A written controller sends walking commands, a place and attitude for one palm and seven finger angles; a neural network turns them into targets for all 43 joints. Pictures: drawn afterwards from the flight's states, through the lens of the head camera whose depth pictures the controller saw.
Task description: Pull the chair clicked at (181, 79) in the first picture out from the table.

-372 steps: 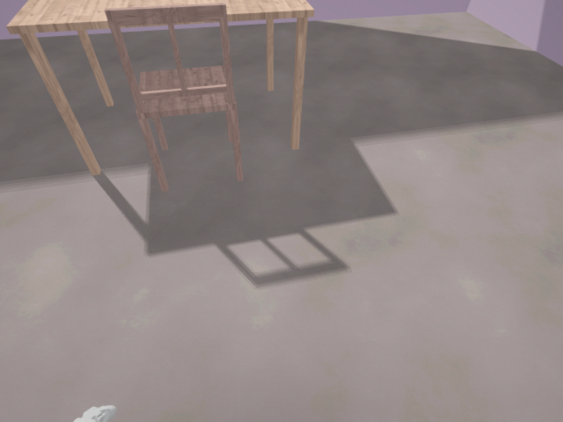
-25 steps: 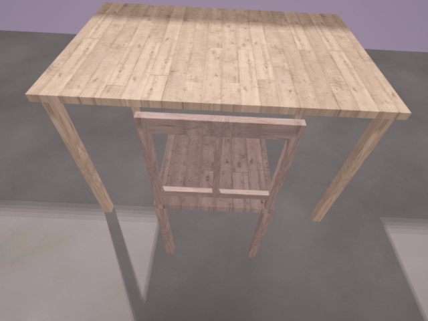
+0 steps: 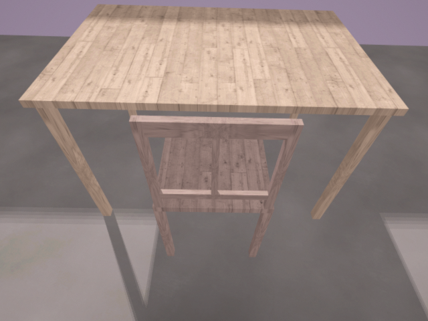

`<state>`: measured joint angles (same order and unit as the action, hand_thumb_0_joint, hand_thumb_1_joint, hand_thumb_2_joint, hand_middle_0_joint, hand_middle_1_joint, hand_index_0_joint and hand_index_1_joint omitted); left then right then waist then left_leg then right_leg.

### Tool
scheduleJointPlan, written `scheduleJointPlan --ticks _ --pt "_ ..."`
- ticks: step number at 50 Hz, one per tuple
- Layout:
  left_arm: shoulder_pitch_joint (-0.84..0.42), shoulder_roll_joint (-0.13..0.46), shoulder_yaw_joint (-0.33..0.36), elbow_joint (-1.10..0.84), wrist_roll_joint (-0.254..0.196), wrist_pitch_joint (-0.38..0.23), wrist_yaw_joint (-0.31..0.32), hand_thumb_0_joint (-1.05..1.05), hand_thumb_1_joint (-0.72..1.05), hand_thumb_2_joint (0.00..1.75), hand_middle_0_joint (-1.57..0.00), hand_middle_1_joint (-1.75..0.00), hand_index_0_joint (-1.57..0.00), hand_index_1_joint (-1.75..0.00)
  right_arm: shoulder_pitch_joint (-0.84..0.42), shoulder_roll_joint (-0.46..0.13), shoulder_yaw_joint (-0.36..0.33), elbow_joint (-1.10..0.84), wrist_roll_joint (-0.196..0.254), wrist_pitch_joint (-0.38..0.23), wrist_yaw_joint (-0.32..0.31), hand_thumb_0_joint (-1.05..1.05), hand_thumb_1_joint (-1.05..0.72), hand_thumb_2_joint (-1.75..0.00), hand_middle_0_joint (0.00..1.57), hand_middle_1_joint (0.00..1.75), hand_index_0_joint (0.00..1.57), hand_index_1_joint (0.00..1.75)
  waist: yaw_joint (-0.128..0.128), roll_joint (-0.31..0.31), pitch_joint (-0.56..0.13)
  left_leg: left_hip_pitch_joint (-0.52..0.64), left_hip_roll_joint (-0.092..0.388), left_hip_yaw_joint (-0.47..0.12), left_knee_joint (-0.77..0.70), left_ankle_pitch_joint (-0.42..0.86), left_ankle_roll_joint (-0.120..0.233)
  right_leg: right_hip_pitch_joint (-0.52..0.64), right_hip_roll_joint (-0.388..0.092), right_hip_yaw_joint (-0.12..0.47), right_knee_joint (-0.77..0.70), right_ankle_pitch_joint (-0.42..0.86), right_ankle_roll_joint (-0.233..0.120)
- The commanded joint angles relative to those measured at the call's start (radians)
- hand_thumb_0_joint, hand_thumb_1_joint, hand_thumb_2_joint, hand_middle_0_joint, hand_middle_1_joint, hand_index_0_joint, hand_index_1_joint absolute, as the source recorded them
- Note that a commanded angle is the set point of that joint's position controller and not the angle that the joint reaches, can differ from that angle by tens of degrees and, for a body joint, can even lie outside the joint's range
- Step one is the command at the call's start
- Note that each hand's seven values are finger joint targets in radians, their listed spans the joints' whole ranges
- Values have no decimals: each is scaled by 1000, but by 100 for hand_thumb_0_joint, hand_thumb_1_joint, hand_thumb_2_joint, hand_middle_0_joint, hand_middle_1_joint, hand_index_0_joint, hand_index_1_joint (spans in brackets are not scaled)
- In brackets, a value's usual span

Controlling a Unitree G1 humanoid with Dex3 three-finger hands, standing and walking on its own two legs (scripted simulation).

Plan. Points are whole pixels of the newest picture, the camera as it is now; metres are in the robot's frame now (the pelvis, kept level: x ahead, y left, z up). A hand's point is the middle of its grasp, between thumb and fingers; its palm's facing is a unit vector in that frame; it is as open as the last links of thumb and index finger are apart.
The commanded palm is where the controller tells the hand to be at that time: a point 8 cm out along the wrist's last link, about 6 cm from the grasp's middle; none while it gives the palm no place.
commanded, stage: shuffle to correct the standing spot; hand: left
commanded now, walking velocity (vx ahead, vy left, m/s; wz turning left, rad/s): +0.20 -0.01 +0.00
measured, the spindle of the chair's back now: (215, 167) +0.53 +0.03 -0.10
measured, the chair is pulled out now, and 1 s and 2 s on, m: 0.00 0.00 0.00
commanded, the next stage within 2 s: come to a stop and stand still in 0.24 s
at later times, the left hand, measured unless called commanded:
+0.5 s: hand out of the picture +0.08 +0.15 -0.19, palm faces +0.04 -0.98 -0.20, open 7.4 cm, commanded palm none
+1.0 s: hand out of the picture +0.13 +0.20 -0.18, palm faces +0.05 -0.97 -0.25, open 7.4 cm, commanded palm none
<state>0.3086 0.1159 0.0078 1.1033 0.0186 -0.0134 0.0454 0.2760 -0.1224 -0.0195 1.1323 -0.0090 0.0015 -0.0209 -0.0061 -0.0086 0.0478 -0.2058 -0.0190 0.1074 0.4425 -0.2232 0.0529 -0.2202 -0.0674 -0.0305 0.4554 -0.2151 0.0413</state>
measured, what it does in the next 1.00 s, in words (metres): steps on the spot: left foot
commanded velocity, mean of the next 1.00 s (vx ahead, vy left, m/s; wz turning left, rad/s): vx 0.00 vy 0.01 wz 0.00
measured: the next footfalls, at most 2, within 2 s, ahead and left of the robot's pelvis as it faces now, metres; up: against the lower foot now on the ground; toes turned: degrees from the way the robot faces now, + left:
left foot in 0.72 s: +0.12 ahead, +0.11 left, +0.00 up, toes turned +4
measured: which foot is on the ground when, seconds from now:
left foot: down 0.00-0.54, up 0.56-0.70, down 0.72-1.00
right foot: down 0.00-1.00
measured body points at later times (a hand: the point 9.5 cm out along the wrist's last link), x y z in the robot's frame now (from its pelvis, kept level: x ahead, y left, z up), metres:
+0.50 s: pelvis +0.09 -0.01 -0.01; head +0.12 -0.02 +0.44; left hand +0.08 +0.20 -0.17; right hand +0.04 -0.21 -0.18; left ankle +0.01 +0.08 -0.74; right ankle +0.08 -0.12 -0.74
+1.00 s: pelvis +0.07 +0.01 -0.02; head +0.08 +0.01 +0.43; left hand +0.12 +0.25 -0.16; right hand +0.16 -0.23 -0.16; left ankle +0.08 +0.10 -0.74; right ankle +0.06 -0.13 -0.74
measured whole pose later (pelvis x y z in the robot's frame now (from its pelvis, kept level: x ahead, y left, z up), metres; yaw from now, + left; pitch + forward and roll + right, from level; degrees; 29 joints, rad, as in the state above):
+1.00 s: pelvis +0.07 +0.01 -0.02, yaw +1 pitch -2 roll +0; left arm 0.23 0.19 0.02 0.98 0.02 0.00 0.05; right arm 0.20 -0.18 -0.05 0.95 -0.01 0.00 -0.02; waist 0.00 -0.01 0.05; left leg -0.28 -0.01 0.07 0.64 -0.31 0.03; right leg -0.25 -0.05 -0.02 0.66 -0.38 0.02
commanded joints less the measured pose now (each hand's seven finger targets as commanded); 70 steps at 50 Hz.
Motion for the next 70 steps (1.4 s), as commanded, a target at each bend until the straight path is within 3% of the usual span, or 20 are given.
scheduleJointPlan --ticks 1,13,16,19,21,24,26,31,35,38,40,41,42,44,45,47,49,51,57,70 --pt "80 86 15 -18 9 -8 -5 0 90 90 -20 -30 -20 -30 77 -104 -14 -13 -7 -8 0 0 -90 -90 20 30 20 30 -1 42 58 -42 132 -170 -179 -304 -7 -64 -20 25 -68 -198 -53" --pt "143 106 46 -14 2 -23 -17 0 90 90 -20 -30 -20 -30 111 -65 -3 -31 -4 -39 -2 0 -90 -90 20 30 20 30 6 -66 72 -83 59 -56 29 -79 -3 10 -81 115 -47 -84 -130" --pt "125 76 41 -14 2 -25 -17 0 90 90 -20 -30 -20 -30 176 -95 -6 3 -4 -54 -13 0 -90 -90 20 30 20 30 -21 57 3 91 130 -116 9 230 23 -41 -21 -3 132 120 -99" --pt "10 39 24 -63 3 -23 -13 0 90 90 -20 -30 -20 -30 302 -131 -8 51 -15 -49 -32 0 -90 -90 20 30 20 30 -69 208 55 308 300 -285 -26 821 135 -327 41 -83 339 -282 -54" --pt "-35 40 30 -78 -3 -15 -10 0 90 90 -20 -30 -20 -30 270 -114 5 38 -21 -41 -39 0 -90 -90 20 30 20 30 -54 165 80 231 292 -248 -21 903 131 -268 10 -48 286 -312 -64" --pt "166 73 40 -6 -9 -27 -4 0 90 90 -20 -30 -20 -30 112 -102 9 -11 8 -35 -41 0 -90 -90 20 30 20 30 57 12 -33 16 148 -104 123 637 -8 152 -41 32 -10 412 -67" --pt "171 151 43 9 -12 -27 6 0 90 90 -20 -30 -20 -30 122 -62 -2 -27 17 -16 -37 0 -90 -90 20 30 20 30 28 -122 -72 -93 52 -48 164 -109 -70 239 -260 170 19 917 -202" --pt "46 148 50 -42 3 -5 18 0 90 90 -20 -30 -20 -30 86 -36 -19 -40 12 18 -35 0 -90 -90 20 30 20 30 16 -179 10 -139 56 -62 234 -265 -66 148 -256 146 31 980 -247" --pt "-33 186 71 -97 -6 13 15 0 90 90 -20 -30 -20 -30 116 -61 -34 -47 4 17 -27 0 -90 -90 20 30 20 30 -14 -99 -73 26 54 -37 36 107 -69 81 -195 97 107 728 -178" --pt "-64 115 55 -139 -4 26 13 0 90 90 -20 -30 -20 -30 87 -151 -46 -82 -9 8 -17 0 -90 -90 20 30 20 30 -11 167 -90 88 287 -221 -49 659 71 -36 17 -42 263 -111 -42" --pt "-69 105 53 -129 -6 45 15 0 90 90 -20 -30 -20 -30 0 -140 -31 -105 -14 5 -21 0 -90 -90 20 30 20 30 7 193 -4 -29 304 -262 -117 615 142 -58 27 25 417 -341 -41" --pt "59 169 33 -87 -16 12 26 0 90 90 -20 -30 -20 -30 -86 -247 -62 -175 9 -23 -18 0 -90 -90 20 30 20 30 49 166 -156 161 307 -215 218 970 75 -141 -37 108 132 -200 -73" --pt "35 182 46 -135 0 -7 21 0 90 90 -20 -30 -20 -30 -42 -173 -52 -218 7 -19 0 0 -90 -90 20 30 20 30 40 35 -213 43 206 -130 244 654 25 25 -46 65 69 177 -86" --pt "11 240 52 -139 8 -32 16 0 90 90 -20 -30 -20 -30 -61 -106 -32 -254 2 -13 9 0 -90 -90 20 30 20 30 27 -175 -156 -200 37 -59 337 -181 -48 169 -236 275 49 795 -200" --pt "-2 235 37 -158 19 -35 15 0 90 90 -20 -30 -20 -30 -23 -96 -34 -252 5 -14 5 0 -90 -90 20 30 20 30 7 -104 -125 -167 22 -77 278 -256 -55 130 -237 208 70 818 -231" --pt "-92 231 39 -188 10 -15 17 0 90 90 -20 -30 -20 -30 36 -111 -30 -226 6 -10 9 0 -90 -90 20 30 20 30 -48 -107 -117 -18 41 -66 49 1 -44 33 -129 122 135 515 -152" --pt "-66 173 30 -202 -3 2 17 0 90 90 -20 -30 -20 -30 42 -193 -37 -225 -9 -26 6 0 -90 -90 20 30 20 30 -13 95 -88 28 190 -225 36 444 20 -61 14 18 177 49 -65" --pt "-44 161 19 -184 0 25 13 0 90 90 -20 -30 -20 -30 -35 -199 -29 -238 -11 -19 0 0 -90 -90 20 30 20 30 18 232 33 -103 230 -296 -94 262 75 -47 42 2 201 -256 -50" --pt "-28 190 10 -180 4 14 -11 0 90 90 -20 -30 -20 -30 -41 -181 -23 -253 -9 -6 11 0 -90 -90 20 30 20 30 1 22 77 -118 101 -214 -124 -286 -3 -122 -5 117 -44 -249 -82" --pt "50 170 12 -131 3 0 -17 0 90 90 -20 -30 -20 -30 23 -171 -13 -172 -8 -11 12 0 -90 -90 20 30 20 30 2 16 10 -99 101 -215 -143 -293 -10 -120 -13 124 -97 -309 -72"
